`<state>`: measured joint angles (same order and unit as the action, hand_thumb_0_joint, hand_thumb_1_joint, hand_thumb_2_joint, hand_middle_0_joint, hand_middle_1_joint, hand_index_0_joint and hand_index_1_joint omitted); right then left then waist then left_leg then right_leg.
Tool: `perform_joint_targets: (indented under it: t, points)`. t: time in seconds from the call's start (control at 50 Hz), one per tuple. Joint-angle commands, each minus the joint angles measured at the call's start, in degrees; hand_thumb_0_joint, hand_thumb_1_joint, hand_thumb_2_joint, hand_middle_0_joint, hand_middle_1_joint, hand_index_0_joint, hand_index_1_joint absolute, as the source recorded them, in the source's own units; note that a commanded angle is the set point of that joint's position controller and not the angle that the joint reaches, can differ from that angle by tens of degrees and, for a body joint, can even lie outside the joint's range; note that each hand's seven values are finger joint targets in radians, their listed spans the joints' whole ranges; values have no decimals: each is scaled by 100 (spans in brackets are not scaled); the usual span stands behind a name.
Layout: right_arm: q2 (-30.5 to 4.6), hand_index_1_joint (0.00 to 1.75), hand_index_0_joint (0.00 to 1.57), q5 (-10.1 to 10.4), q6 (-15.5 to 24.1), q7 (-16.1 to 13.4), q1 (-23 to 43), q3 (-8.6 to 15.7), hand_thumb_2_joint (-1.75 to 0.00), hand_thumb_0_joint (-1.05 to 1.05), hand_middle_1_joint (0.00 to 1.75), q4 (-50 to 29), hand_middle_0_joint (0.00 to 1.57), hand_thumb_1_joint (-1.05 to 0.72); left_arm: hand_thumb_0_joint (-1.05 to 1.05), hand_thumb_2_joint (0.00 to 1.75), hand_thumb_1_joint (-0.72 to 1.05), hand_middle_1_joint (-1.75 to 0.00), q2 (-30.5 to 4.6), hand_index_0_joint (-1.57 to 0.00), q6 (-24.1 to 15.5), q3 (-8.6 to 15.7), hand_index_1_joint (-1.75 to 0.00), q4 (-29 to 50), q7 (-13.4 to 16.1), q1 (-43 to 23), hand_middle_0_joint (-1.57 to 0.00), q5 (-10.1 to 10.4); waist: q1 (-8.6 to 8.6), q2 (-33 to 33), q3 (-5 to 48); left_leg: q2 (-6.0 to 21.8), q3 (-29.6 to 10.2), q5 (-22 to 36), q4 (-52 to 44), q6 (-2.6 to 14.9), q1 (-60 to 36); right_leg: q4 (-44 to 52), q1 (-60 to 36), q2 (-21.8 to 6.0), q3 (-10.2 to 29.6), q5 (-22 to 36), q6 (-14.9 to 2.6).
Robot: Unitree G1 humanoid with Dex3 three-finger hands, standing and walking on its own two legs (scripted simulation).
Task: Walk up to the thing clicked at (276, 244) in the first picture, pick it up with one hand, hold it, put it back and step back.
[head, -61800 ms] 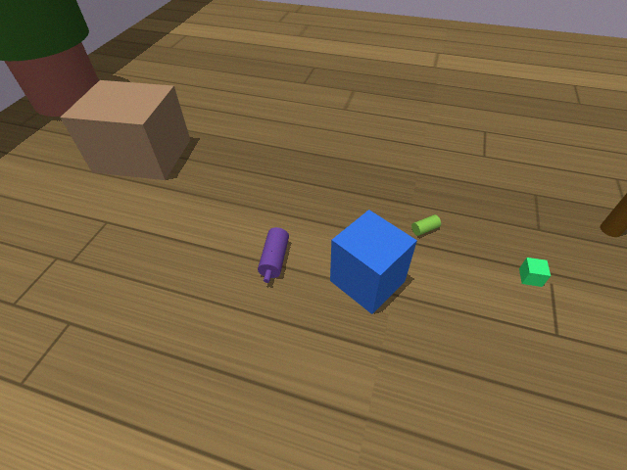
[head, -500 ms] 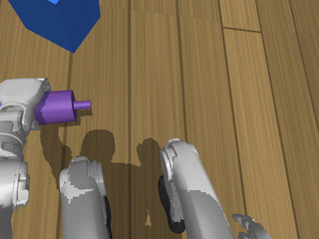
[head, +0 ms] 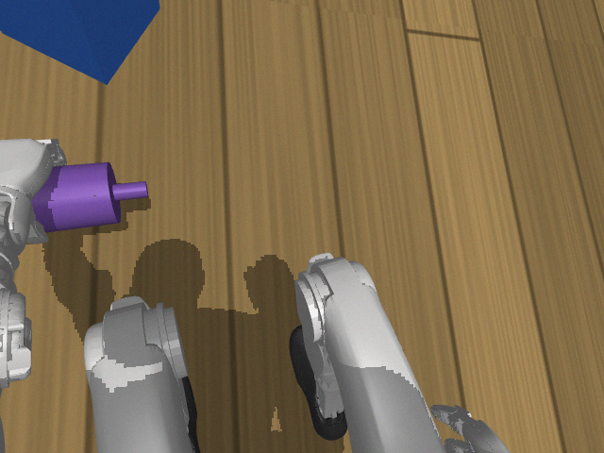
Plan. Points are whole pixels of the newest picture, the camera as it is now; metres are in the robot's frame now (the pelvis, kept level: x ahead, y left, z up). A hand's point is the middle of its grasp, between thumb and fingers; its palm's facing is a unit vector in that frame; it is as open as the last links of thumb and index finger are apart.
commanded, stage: lower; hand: left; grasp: from above
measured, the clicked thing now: (57, 198) +0.48 +0.25 -0.20
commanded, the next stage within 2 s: rest in 0.28 s
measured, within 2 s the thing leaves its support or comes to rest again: neither
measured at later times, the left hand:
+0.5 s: hand (45, 205) +0.48 +0.27 -0.22, palm faces -0.47 -0.02 -0.88, open 11.3 cm
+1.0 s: hand (58, 208) +0.48 +0.26 -0.26, palm faces -0.46 -0.04 -0.88, open 11.3 cm
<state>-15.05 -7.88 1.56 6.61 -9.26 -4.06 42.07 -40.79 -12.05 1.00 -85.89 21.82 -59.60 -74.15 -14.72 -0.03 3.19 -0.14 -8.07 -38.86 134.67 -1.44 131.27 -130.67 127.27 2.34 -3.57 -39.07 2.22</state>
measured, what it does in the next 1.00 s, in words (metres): stands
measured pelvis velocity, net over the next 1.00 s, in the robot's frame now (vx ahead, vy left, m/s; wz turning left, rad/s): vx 0.01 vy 0.00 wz -0.08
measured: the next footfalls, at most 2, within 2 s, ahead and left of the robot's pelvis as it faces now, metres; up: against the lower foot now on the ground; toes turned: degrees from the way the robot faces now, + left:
none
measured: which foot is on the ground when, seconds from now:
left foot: down 0.00-1.00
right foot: down 0.00-1.00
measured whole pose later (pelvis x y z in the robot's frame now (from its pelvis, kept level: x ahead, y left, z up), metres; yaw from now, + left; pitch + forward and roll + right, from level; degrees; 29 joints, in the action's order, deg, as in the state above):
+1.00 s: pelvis +0.01 +0.00 -0.04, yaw -4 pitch +32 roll -11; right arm -16.9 -12.3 6.8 9.9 -7.4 -10.6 40.1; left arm -49.3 -12.6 5.3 -93.5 30.9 -60.3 -76.7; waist -19.7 4.0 -4.3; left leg -0.2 -12.4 -41.0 143.5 -1.8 135.2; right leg -136.3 130.0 3.6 -6.9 -39.6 2.7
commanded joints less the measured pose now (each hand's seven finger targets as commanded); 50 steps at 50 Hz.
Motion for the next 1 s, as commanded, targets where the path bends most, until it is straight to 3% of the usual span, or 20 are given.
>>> perform_joint_targets:
  t: [0.0, 0.04, 0.06, 0.1, 0.14, 0.2, 0.24, 0.3, 0.34, 0.42, 0.46, 0.54, 0.58, 0.62, 0.66, 0.72, 0.76, 0.9, 0.92, 0.98]
  points:
    - [-1405, 30, 20, -15, 35, -65, -1207, 354, -90, 0, 30, -8, 20, -91, 0, 95, 66, -76, -1283, -103, -83, 75, -77, 623, 218, -1945, -104, 89, -188, -1353, 3711, -18, 540, 826, -1175, 338, -2564, 1339, -1957, 133, -522, 1188, -381]
    - [-1435, 30, 20, -38, 45, -66, -1155, 330, -90, 0, 30, -12, 20, -91, 0, 91, 66, -75, -1459, -103, -125, 150, -75, 588, 291, -1961, -104, 27, -121, -1551, 3770, -16, 527, 874, -1171, 301, -2665, 1230, -1892, 133, -550, 1200, -403]
    - [-1430, 30, 20, -56, 60, -55, -1189, 327, -90, 0, 30, -19, 20, -91, 0, 94, 67, -76, -1312, -104, -124, 93, -77, 536, 314, -1884, -104, -11, -190, -1587, 3772, -11, 498, 921, -1134, 281, -2806, 1172, -1835, 135, -589, 1248, -413]
    - [-1470, 30, 20, -87, 72, -44, -1200, 305, -90, 0, 30, -51, 20, -91, 0, 95, 69, -77, -1467, -105, -161, 197, -78, 630, 407, -2059, -106, -42, -245, -1714, 3846, -12, 487, 1020, -1072, 273, -2860, 1115, -1816, 127, -608, 1345, -405]
    - [-1462, 30, 20, -119, 91, -29, -1174, 283, -90, 0, 30, -39, 20, -91, 0, 95, 69, -78, -1369, -105, -172, 135, -78, 472, 469, -1980, -105, -78, -306, -1726, 3764, -7, 485, 1015, -1014, 279, -2799, 1082, -1780, 149, -620, 1375, -394]
    - [-1489, 30, 20, -146, 101, -19, -1154, 251, -90, 0, 30, -50, 20, -91, 0, 93, 67, -77, -1651, -103, -174, 280, -78, 559, 585, -2004, -104, -132, -198, -1877, 3877, 4, 488, 1050, -976, 270, -2771, 1020, -1818, 160, -631, 1390, -398]
    - [-1495, 30, 20, -176, 115, 1, -1177, 242, -90, 0, 30, -67, 20, -91, 0, 96, 70, -80, -1592, -105, -137, 294, -80, 471, 652, -1957, -105, -158, -284, -1991, 3828, -5, 489, 1069, -960, 256, -2838, 962, -1772, 143, -654, 1408, -402]
    - [-1534, 30, 20, -195, 145, 3, -1141, 231, -90, 0, 30, -65, 20, -91, 0, 97, 71, -80, -1508, -106, -93, 237, -81, 401, 697, -2023, -106, -124, -359, -1888, 3756, 13, 451, 1026, -865, 272, -2813, 943, -1608, 157, -678, 1407, -395]
    - [-1572, 30, 20, -209, 147, 11, -1161, 204, -90, 0, 30, -68, 20, -91, 0, 97, 69, -81, -1712, -104, -87, 346, -81, 441, 724, -1995, -104, -129, -298, -1976, 3799, 0, 459, 1043, -864, 273, -2707, 916, -1734, 154, -672, 1429, -386]
    - [-1561, 30, 20, -249, 198, 60, -1205, 128, -90, 0, 30, -63, 20, -90, 0, 100, 67, -79, -1594, -102, -62, 244, -79, 212, 708, -1884, -103, -113, -443, -1758, 3590, 20, 428, 1024, -736, 305, -2446, 901, -1844, 184, -699, 1471, -354]
    - [-1583, 30, 20, -236, 216, 68, -1165, 104, -90, 0, 30, -61, 20, -90, 0, 98, 66, -77, -1744, -102, -73, 324, -78, 284, 725, -1863, -102, -48, -348, -1779, 3640, 22, 405, 1016, -745, 301, -2472, 895, -1830, 203, -716, 1440, -362]
    - [-1628, 30, 20, -267, 252, 90, -1143, 65, -90, 0, 30, -88, 20, -90, 0, 99, 70, -80, -1694, -104, -101, 273, -80, 95, 748, -1813, -104, -92, -484, -1841, 3523, 38, 362, 1064, -645, 278, -2542, 796, -1737, 212, -772, 1499, -370]
    - [-1663, 30, 20, -286, 267, 89, -1162, 25, -90, 0, 30, -77, 20, -90, 0, 98, 68, -79, -1802, -103, -132, 366, -79, 106, 809, -1806, -103, -106, -465, -1882, 3466, 27, 351, 1084, -660, 264, -2516, 776, -1763, 201, -797, 1495, -377]
    - [-1692, 30, 20, -323, 313, 115, -1153, -10, -90, 0, 30, -113, 20, -90, 0, 97, 68, -80, -1924, -102, -153, 404, -80, 158, 854, -1868, -102, -141, -564, -1791, 3448, 63, 338, 1159, -556, 293, -2489, 795, -1848, 245, -809, 1639, -343]
    - [-1696, 30, 20, -317, 306, 123, -1132, -48, -90, 0, 30, -93, 20, -90, 0, 97, 69, -80, -2016, -103, -169, 453, -80, 153, 923, -1837, -103, -144, -442, -2065, 3590, 43, 352, 1158, -608, 259, -2549, 750, -1920, 222, -795, 1594, -369]
    - [-1775, 30, 20, -358, 375, 139, -1119, -62, -90, 0, 30, -130, 20, -90, 0, 100, 69, -82, -1972, -103, -165, 431, -82, 13, 995, -1845, -103, -182, -600, -1813, 3279, 70, 319, 1044, -470, 277, -2397, 775, -1737, 252, -855, 1504, -376]
    - [-1739, 30, 20, -377, 415, 164, -1113, -96, -90, 0, 30, -102, 20, -90, 0, 99, 69, -82, -2085, -103, -176, 455, -82, 118, 1036, -1849, -103, -164, -533, -2038, 3441, 70, 336, 1084, -504, 274, -2446, 773, -1957, 258, -824, 1569, -351]
    - [-1845, 30, 20, -413, 521, 270, -1045, -138, -90, 0, 30, -115, 20, -90, 0, 98, 73, -81, -2014, -105, -45, 407, -80, -25, 1123, -1737, -105, -151, -610, -2271, 3322, 88, 222, 1223, -556, 199, -2685, 617, -1723, 273, -967, 1624, -410]
    - [-1906, 30, 20, -421, 526, 274, -1068, -111, -90, 0, 30, -125, 20, -90, 0, 97, 73, -81, -2226, -105, -35, 567, -80, -48, 1154, -1726, -105, -148, -641, -2213, 3293, 113, 207, 1266, -512, 206, -2701, 612, -1764, 279, -984, 1694, -400]
    - [-1865, 30, 20, -448, 560, 320, -1004, -179, -90, 0, 30, -165, 20, -91, 0, 94, 71, -78, -1930, -104, -9, 378, -78, -182, 1129, -1721, -104, -130, -699, -2192, 3193, 107, 231, 1274, -443, 207, -2636, 622, -1795, 287, -967, 1727, -402]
